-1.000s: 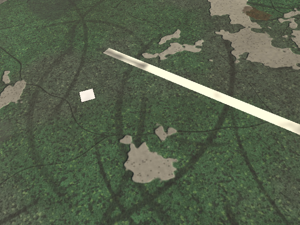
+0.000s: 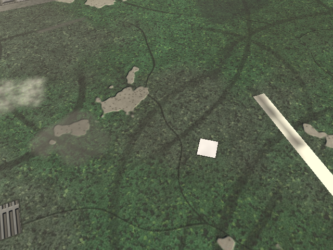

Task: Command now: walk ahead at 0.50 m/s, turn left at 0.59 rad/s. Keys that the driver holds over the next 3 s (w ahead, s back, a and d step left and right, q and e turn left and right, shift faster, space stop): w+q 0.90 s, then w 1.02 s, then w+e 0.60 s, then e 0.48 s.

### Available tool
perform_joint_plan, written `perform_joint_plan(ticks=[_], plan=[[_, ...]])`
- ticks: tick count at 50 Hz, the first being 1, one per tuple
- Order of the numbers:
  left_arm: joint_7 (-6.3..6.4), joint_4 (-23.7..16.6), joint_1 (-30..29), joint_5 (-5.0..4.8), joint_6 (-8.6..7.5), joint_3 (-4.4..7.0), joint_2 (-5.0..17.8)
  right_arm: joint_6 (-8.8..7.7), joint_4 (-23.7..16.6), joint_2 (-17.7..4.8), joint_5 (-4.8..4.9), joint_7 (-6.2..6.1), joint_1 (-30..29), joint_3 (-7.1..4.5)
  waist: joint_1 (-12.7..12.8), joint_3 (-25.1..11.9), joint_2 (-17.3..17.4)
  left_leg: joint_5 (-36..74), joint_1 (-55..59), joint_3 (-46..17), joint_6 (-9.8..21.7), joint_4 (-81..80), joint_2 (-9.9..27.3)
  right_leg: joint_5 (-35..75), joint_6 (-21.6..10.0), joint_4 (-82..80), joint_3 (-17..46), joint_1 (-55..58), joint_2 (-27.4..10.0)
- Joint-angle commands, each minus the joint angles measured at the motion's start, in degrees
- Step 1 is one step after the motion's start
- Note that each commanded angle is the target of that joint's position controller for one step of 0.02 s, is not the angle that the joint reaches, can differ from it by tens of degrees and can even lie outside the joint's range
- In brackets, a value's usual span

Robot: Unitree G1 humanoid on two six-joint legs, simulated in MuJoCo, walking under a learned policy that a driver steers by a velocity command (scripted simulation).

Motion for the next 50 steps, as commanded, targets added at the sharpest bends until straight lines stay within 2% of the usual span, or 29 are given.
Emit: perform_joint_plan(ticks=[1,4,8,10,11,12,13,14,15,16,17,18,19,20,23,28,33,35,36,37,38,39,40,41,42,43,45,47,50], plan=[[0.27,-3.43,-4.79,-0.04,-1.07,2.05,8.55,-0.58,-3.85,-1.18,-0.23,0.7,0.34,0.11,-1.71,-0.35,-6.2,8.31,-3.24,-2.01,-0.52,-6.39,2.91,11.11,-10.0,-10.82,8.71,1.65,-16.8],[0.48,-2.3,-3.68,-0.4,-0.42,2.29,9.91,-1.41,-4.96,-0.53,-0.17,1.84,-5.21,0.59,0.52,0.73,-5.32,16.43,-0.45,1.18,0.35,-16.78,1.56,13.66,-8.01,-10.26,2.45,2.91,-15.32],[0.51,-0.39,-0.38,-1.62,0.85,3.01,12.27,-1.37,-7.8,-1.15,0.0,3.01,-10.85,0.45,1.94,2.27,-5.62,13.75,-0.18,4.17,2.73,-23.96,0.03,16.93,-6.2,-7.94,-0.69,9.51,-17.5],[0.71,-0.16,-0.37,-2.24,1.66,3.5,13.96,-1.06,-8.5,-2.82,-0.34,3.23,-9.57,-0.44,0.04,0.47,-6.99,7.78,3.98,6.98,4.96,-25.4,-2.99,32.3,-5.01,-1.82,-2.68,12.51,-17.97],[0.86,-0.22,-0.59,-2.59,2.12,3.73,14.79,-0.76,-7.95,-4.38,-0.48,3.1,-5.74,-1.38,-2.55,-2.31,-7.75,5.18,9.71,8.76,6.39,-25.85,-5.44,41.69,-4.25,4.93,-3.96,12.84,-17.53],[1.02,-0.43,-1.29,-2.84,2.57,3.47,14.34,-0.47,-5.81,-6.79,-0.3,2.7,2.9,-2.96,-7.65,-6.71,-6.95,7.33,21.45,10.02,8.36,-28.91,-8.32,45.71,-2.71,16.28,-6.0,9.62,-15.84],[1.34,-1.1,-0.26,-1.67,2.44,2.46,12.02,0.13,-3.09,-10.94,0.03,1.7,13.56,-5.02,-12.22,-12.14,-3.23,8.93,39.26,3.8,10.99,-29.27,-6.39,34.07,-0.21,32.76,-6.35,-2.72,-13.75],[0.75,-4.7,5.08,0.92,1.37,-0.31,3.63,-0.18,-3.44,-18.22,0.62,1.19,11.89,-6.0,-4.92,-16.27,14.01,-1.47,57.13,-29.25,21.23,-34.49,8.95,-18.9,3.63,54.26,-3.19,-29.11,-2.67],[0.08,-5.18,0.51,-0.58,-0.6,-0.2,7.4,-1.36,-6.06,-14.01,0.19,1.63,13.24,-4.49,-8.8,-25.55,7.98,-11.43,60.63,-45.93,24.31,-43.78,13.52,-24.03,3.06,61.44,11.3,-34.99,-0.77],[-0.36,-6.85,-5.27,-2.82,-1.54,0.7,10.86,-2.31,-5.14,-10.36,-0.41,1.96,11.67,-3.34,-9.78,-17.4,4.14,-8.73,55.89,-38.63,21.2,-45.7,12.45,-18.37,1.98,61.24,12.1,-39.77,-3.29],[-0.14,-7.2,-6.43,-2.46,-2.17,0.21,9.9,-2.81,-4.95,-9.17,-0.39,1.92,8.98,-2.91,-7.57,-11.74,0.73,-3.36,47.84,-31.93,19.52,-45.56,10.21,-13.42,1.28,56.59,11.6,-38.68,-5.6],[0.33,-6.66,-6.36,-0.86,-2.33,0.27,9.72,-2.91,-5.36,-7.46,-0.56,1.77,5.03,-2.37,-5.04,-8.41,-1.76,3.95,40.11,-26.58,18.11,-45.38,8.18,-10.31,1.57,51.55,11.67,-35.14,-7.43],[0.42,-6.26,-5.23,-0.15,-1.88,0.62,10.25,-3.0,-6.22,-6.15,-1.27,1.52,2.48,-1.8,-2.83,-7.24,-0.78,10.43,34.42,-22.91,17.63,-46.22,6.59,-8.24,1.82,48.64,12.17,-30.71,-8.61],[0.35,-6.02,-4.59,0.1,-1.24,0.73,10.28,-3.02,-6.59,-5.92,-1.55,1.32,1.27,-1.66,-1.79,-6.72,-0.11,13.74,31.15,-21.48,17.77,-47.28,5.8,-7.33,2.38,46.82,12.04,-28.24,-8.73],[0.43,-6.14,-5.99,0.79,0.15,0.02,7.74,-3.29,-5.25,-6.82,-1.02,0.28,2.29,-1.88,-1.43,-4.67,-1.24,21.02,24.98,-15.85,17.98,-48.59,3.82,-3.37,4.92,39.02,10.22,-26.63,-7.81],[-0.36,-8.45,-16.82,0.25,-0.03,-1.4,4.89,-2.54,-2.95,-8.14,-0.35,-0.96,6.1,-2.36,-5.47,-1.95,0.64,13.59,20.86,-11.5,13.64,-47.81,-0.57,14.95,6.2,17.93,9.22,-21.33,-3.54],[-1.19,-9.63,-19.32,-0.67,-0.97,-0.23,7.74,-1.84,-0.8,-7.45,0.14,-1.13,9.33,-2.39,-5.83,-1.77,2.7,8.76,27.04,-19.0,11.98,-41.88,2.24,11.74,4.12,10.51,11.56,-18.31,-2.04],[-1.09,-8.74,-15.19,-0.82,-1.43,0.61,8.75,-1.41,-0.83,-7.02,0.01,-1.18,8.34,-2.4,-3.35,-2.55,4.61,10.85,28.13,-21.0,10.76,-38.01,2.16,7.4,2.17,8.64,10.66,-13.0,-1.75],[-0.73,-7.55,-10.11,-0.48,-1.67,1.46,9.96,-1.38,-1.13,-5.38,-0.17,-1.08,7.91,-1.83,-0.72,-5.31,4.36,13.64,26.95,-19.61,9.13,-32.83,-0.3,7.52,0.5,6.92,10.21,-5.08,-2.38],[-0.25,-6.87,-2.05,0.52,-1.92,2.36,12.61,-1.54,-2.14,-2.08,-0.81,-0.87,7.72,-0.57,2.91,-12.77,0.21,9.42,21.4,-15.77,6.93,-18.67,-3.46,5.34,-3.13,8.27,17.4,8.77,-10.48],[-0.12,-5.24,4.29,1.33,-1.2,3.56,17.54,-2.03,-3.59,1.71,0.31,-0.9,15.23,0.66,0.7,-21.03,-16.64,-14.2,1.45,-7.46,2.3,1.33,-11.91,-5.55,-12.65,4.43,42.54,28.97,-24.09],[-0.63,-4.73,4.84,-0.37,-0.79,2.98,13.79,-2.24,-3.0,-3.32,1.21,-1.1,16.22,0.06,1.23,-19.93,-18.34,-17.81,-7.87,-7.57,1.3,10.91,-8.15,-20.18,-14.03,-0.04,54.23,29.43,-27.15],[-0.36,-5.54,2.17,-0.53,-0.44,1.83,9.5,-1.94,-2.92,-7.28,1.06,-1.14,10.24,-1.08,2.85,-12.05,-12.06,-12.39,-10.11,-7.45,0.79,13.71,-5.68,-21.41,-11.26,-1.43,45.61,22.84,-24.31],[-0.15,-5.82,-0.61,-0.01,0.03,1.26,8.03,-1.63,-3.71,-7.68,0.26,-1.22,6.05,-1.31,2.46,-7.44,-8.35,-8.1,-8.75,-5.27,0.53,12.96,-3.75,-14.1,-9.17,-1.7,36.79,15.91,-21.7],[-0.04,-5.4,-2.42,0.3,0.28,0.82,6.83,-1.63,-4.49,-6.92,-0.41,-1.07,3.58,-1.42,1.53,-3.97,-7.43,-5.28,-7.44,-5.01,0.44,10.4,-2.29,-6.72,-8.54,-2.78,30.81,10.1,-19.31],[0.14,-5.04,-3.25,0.62,0.22,0.45,5.88,-1.46,-4.8,-5.9,-0.28,-0.7,3.28,-1.5,0.21,-2.67,-8.54,-3.44,-5.06,-4.88,0.6,8.34,-0.8,-1.86,-7.8,-4.04,26.01,6.49,-17.48],[0.25,-4.11,-3.38,0.23,-0.17,0.52,5.62,-0.87,-4.91,-3.28,0.35,-0.21,4.0,-1.05,-0.81,-2.12,-9.79,-2.4,-2.86,-3.37,0.61,5.37,0.25,2.63,-7.99,-6.51,20.18,3.6,-16.21],[0.08,-2.52,-2.11,-0.09,-0.63,0.94,7.04,-0.68,-5.8,-1.1,-0.13,-0.12,2.11,-0.3,-0.87,-1.15,-8.27,-1.29,-3.47,-3.02,0.26,0.65,0.4,7.11,-9.53,-8.44,17.27,2.33,-16.69],[-0.15,-0.94,-1.69,-0.31,-0.57,1.34,8.81,-1.23,-6.14,0.13,-0.59,0.37,-0.75,0.55,-0.64,-1.1,-6.89,5.86,-3.2,-2.42,0.15,-9.16,0.25,12.61,-10.17,-9.61,12.21,3.42,-16.32]])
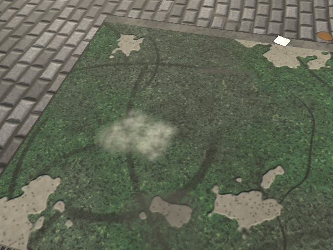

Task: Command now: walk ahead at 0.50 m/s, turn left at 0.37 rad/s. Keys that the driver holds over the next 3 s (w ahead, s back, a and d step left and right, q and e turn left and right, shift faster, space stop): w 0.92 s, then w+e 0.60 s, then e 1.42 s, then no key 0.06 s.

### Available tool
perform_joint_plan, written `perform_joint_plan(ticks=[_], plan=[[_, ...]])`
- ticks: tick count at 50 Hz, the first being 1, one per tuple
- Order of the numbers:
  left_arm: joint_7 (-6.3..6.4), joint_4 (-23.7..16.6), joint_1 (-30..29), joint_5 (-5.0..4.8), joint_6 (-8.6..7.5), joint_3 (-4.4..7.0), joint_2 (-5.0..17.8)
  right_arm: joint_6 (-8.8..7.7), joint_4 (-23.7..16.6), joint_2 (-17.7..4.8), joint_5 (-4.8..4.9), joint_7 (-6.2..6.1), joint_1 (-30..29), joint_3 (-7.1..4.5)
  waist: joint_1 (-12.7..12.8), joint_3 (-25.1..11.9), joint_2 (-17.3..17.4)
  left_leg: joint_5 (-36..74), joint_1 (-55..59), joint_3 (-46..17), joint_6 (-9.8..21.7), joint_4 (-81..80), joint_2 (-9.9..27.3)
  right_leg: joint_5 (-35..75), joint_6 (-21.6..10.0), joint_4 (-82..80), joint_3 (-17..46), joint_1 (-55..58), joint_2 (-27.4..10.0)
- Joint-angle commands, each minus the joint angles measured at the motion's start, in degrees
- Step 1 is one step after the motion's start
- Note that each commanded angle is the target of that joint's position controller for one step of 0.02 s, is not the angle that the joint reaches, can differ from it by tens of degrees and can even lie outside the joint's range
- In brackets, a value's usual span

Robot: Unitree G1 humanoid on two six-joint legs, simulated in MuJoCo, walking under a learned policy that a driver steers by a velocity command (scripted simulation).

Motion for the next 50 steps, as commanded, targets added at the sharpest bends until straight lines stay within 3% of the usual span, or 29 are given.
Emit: perform_joint_plan(ticks=[1,5,8,9,10,11,12,13,14,15,16,17,18,20,23,27,32,35,36,37,38,39,40,41,42,43,44,46,50], plan=[[-0.05,-2.96,-3.76,-0.52,-0.89,1.87,9.0,-1.29,-4.13,-0.3,-0.3,0.77,-2.26,0.62,-1.38,0.02,-6.51,8.03,-2.23,-0.62,0.1,-9.64,1.41,15.14,-9.93,-9.94,9.14,2.09,-14.82],[0.05,-0.43,0.26,-1.66,0.04,2.05,10.99,-2.48,-5.89,0.19,-0.07,2.15,-10.25,1.27,1.24,1.74,-6.28,13.97,2.15,3.52,0.98,-21.25,0.01,15.88,-8.57,-9.91,5.62,3.7,-14.76],[0.15,1.51,2.42,-2.33,1.12,2.34,12.4,-2.63,-7.13,-1.39,-0.05,2.6,-12.45,0.77,0.43,2.2,-7.38,9.22,3.7,4.56,3.12,-25.71,-1.29,22.45,-7.55,-7.2,5.59,8.99,-17.2],[0.29,1.81,2.22,-2.47,1.46,2.43,13.04,-2.64,-6.9,-2.42,-0.28,2.6,-10.87,0.26,-1.18,0.89,-8.05,7.54,7.35,5.6,4.19,-27.11,-2.59,30.37,-6.89,-4.11,4.75,10.04,-17.19],[0.47,2.03,1.55,-2.66,1.81,2.37,13.36,-2.6,-5.52,-3.89,-0.61,2.43,-5.78,-0.67,-4.76,-2.45,-8.14,8.69,15.74,7.2,5.59,-29.53,-4.36,39.28,-5.68,2.35,2.68,9.41,-16.05],[0.73,2.16,1.96,-2.39,1.93,1.81,12.28,-2.35,-2.7,-6.47,-0.73,1.97,2.66,-2.16,-8.86,-7.54,-7.46,10.5,28.71,7.84,7.15,-30.48,-5.67,42.18,-4.03,12.46,0.33,5.25,-13.63],[0.9,0.62,1.84,-0.65,1.63,0.44,9.39,-1.8,-0.75,-10.73,-0.97,1.0,12.76,-3.56,-12.81,-15.08,-1.75,12.64,46.33,-3.88,10.42,-28.05,4.04,25.15,-1.7,29.88,-0.93,-7.66,-11.03],[0.3,-1.02,7.93,-0.09,0.56,-1.74,2.62,-1.74,-0.46,-15.26,-1.12,0.88,13.03,-3.84,-7.49,-22.35,12.92,0.81,60.0,-32.72,19.66,-35.03,17.68,-18.48,1.44,49.03,2.52,-27.69,-0.66],[-0.07,-0.29,3.63,-1.53,-0.4,-0.31,8.69,-2.12,-0.84,-9.83,-0.7,1.13,13.12,-2.52,-10.42,-22.13,6.6,-4.21,58.39,-36.52,19.0,-39.24,17.5,-21.11,0.97,55.36,10.5,-33.42,-2.49],[-0.3,-2.36,-1.26,-2.92,-0.95,0.31,10.38,-2.59,-0.46,-8.05,-0.74,1.25,9.93,-1.74,-9.75,-13.36,5.59,-0.29,51.89,-27.61,16.92,-40.19,15.42,-16.44,0.37,55.72,9.59,-37.43,-4.9],[-0.01,-2.61,-3.36,-2.47,-1.18,0.09,9.53,-2.9,-0.33,-6.72,-0.71,1.33,6.75,-1.33,-7.97,-8.98,2.09,6.08,44.54,-21.04,15.62,-41.04,12.81,-11.39,0.35,52.95,8.65,-36.14,-7.17],[0.17,-2.51,-3.89,-1.41,-1.06,0.25,9.13,-3.12,-0.32,-5.29,-1.05,1.52,4.04,-0.97,-6.11,-6.14,1.28,11.23,38.33,-16.7,14.99,-42.55,10.91,-8.09,0.8,49.71,8.53,-33.91,-8.54],[0.04,-2.09,-2.52,-1.2,-0.49,0.3,8.63,-3.43,-0.46,-3.96,-1.57,1.59,2.41,-0.58,-4.09,-5.47,1.98,14.19,34.04,-14.05,14.73,-44.41,9.58,-5.73,1.11,48.18,9.18,-30.29,-9.69],[-0.01,-1.39,-0.99,-1.12,0.75,-0.09,6.41,-4.21,0.28,-3.73,-1.27,1.56,1.53,-0.69,-2.36,-4.89,1.67,16.36,29.72,-11.07,15.57,-47.68,9.05,-3.89,2.18,45.4,8.86,-27.36,-9.98],[0.25,-2.91,-5.76,-0.36,1.7,-0.51,5.15,-4.89,2.29,-5.25,-1.11,1.01,2.56,-1.17,-2.61,-1.32,0.34,17.76,27.15,-6.61,15.69,-50.65,8.42,2.74,3.81,37.33,8.62,-30.28,-10.15],[-0.61,-4.62,-13.69,-0.52,1.0,-1.31,3.74,-4.47,4.51,-6.69,-0.87,0.26,5.16,-1.44,-5.31,1.05,0.06,15.8,26.9,-1.05,13.02,-51.5,6.01,15.99,3.68,21.68,7.15,-28.11,-8.01],[-1.93,-7.13,-20.55,-1.05,0.39,-1.33,4.84,-3.62,8.25,-8.18,-0.05,0.0,9.95,-1.94,-7.29,2.59,0.17,14.61,34.2,-1.51,11.7,-48.75,9.36,16.09,1.52,13.12,7.19,-28.0,-6.06],[-2.4,-7.08,-18.53,-0.89,0.08,-0.76,6.38,-2.65,9.52,-8.89,0.06,-0.44,9.87,-2.28,-5.29,0.98,1.38,23.24,39.24,-1.92,10.03,-43.79,10.84,9.55,-0.91,10.9,6.06,-24.39,-4.6],[-2.25,-6.02,-14.42,-0.77,0.0,-0.08,7.52,-2.28,9.55,-9.13,0.02,-0.58,8.86,-2.27,-2.69,-1.57,1.75,32.33,39.38,-0.64,8.98,-38.64,9.54,8.52,-2.09,9.71,4.19,-18.08,-2.8],[-1.77,-3.43,-6.09,-0.64,0.05,1.31,9.94,-1.93,9.54,-7.87,-0.32,-0.75,8.92,-1.72,1.04,-7.06,0.86,37.5,36.73,1.73,7.4,-28.49,6.46,9.24,-3.76,9.75,3.12,-6.21,-1.68],[-1.21,-1.59,3.79,-0.27,0.27,2.51,14.11,-1.85,8.22,-5.04,-1.59,-1.03,10.11,-0.37,4.18,-15.87,-5.31,23.55,26.15,4.46,5.16,-10.84,2.89,11.65,-7.2,11.82,13.92,10.69,-11.25],[-1.49,-0.47,6.25,-0.34,0.64,3.28,17.72,-3.01,7.6,1.5,-1.16,-0.38,17.7,1.38,0.01,-22.11,-21.13,-14.26,2.97,3.34,1.15,8.38,-7.86,-3.85,-16.36,4.62,41.97,28.62,-22.71],[-1.59,-1.11,5.79,-1.31,0.53,1.74,11.92,-4.09,8.34,-4.28,-0.19,-0.12,13.71,0.31,2.92,-20.6,-14.96,-18.59,-3.54,-4.17,1.79,14.67,-5.83,-13.21,-15.01,-0.85,46.85,27.96,-22.08],[-1.38,-1.66,1.94,-1.09,0.41,1.08,10.02,-4.74,6.64,-6.95,1.2,0.17,8.12,-0.54,2.54,-12.53,-11.84,-13.65,-7.28,-2.99,2.59,15.28,-2.96,-12.42,-12.73,-1.98,38.85,21.32,-20.77],[-1.25,-2.32,-1.82,-0.61,0.39,0.83,9.24,-5.0,5.86,-6.52,0.94,-0.13,4.92,-0.33,1.03,-8.1,-7.19,-8.44,-5.99,-1.08,2.73,13.0,-0.03,-6.67,-11.66,-2.88,32.94,13.74,-18.85],[-1.27,-2.58,-4.23,-0.12,0.31,0.49,7.84,-4.95,5.65,-6.07,-0.03,-0.33,3.25,-0.52,-0.32,-4.78,-5.85,-5.07,-4.26,-0.63,2.46,9.76,1.72,-0.45,-11.61,-4.28,28.58,7.31,-17.15],[-1.24,-2.72,-5.44,0.59,0.04,0.09,6.66,-4.52,5.87,-5.4,-0.32,-0.31,4.32,-0.62,-2.18,-4.45,-7.3,-2.66,-0.56,-1.16,2.33,7.92,3.18,3.97,-11.29,-5.55,25.6,3.36,-15.74],[-1.25,-2.2,-5.65,0.21,-0.44,0.07,6.36,-3.47,6.63,-3.33,-0.41,-0.35,6.09,-0.32,-3.63,-4.16,-7.71,-1.34,2.23,-0.58,1.49,4.91,3.78,8.26,-12.01,-8.2,21.5,-0.03,-14.55],[-0.27,-0.54,-2.84,-0.56,-0.28,0.89,8.93,-3.26,4.02,-1.91,-1.55,-0.64,-1.23,0.18,-2.72,-0.63,-5.51,7.42,-1.34,0.37,-1.18,-7.65,3.67,13.56,-12.66,-11.06,17.55,-1.58,-13.1]])
Over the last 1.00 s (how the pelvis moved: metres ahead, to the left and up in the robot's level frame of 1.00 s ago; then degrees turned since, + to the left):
0.56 0.14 0.00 35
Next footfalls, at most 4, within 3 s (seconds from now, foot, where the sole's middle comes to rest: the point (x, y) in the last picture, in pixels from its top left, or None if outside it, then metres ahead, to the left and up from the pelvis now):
0.22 left None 0.30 0.15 -0.78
0.74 right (204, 219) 0.61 -0.07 -0.78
1.26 left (151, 160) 0.88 0.17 -0.78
1.74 right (214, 132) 1.06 -0.13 -0.78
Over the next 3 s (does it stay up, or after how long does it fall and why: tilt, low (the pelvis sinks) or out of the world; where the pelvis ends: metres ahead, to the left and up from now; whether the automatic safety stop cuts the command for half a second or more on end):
stays up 1.02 -0.02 0.00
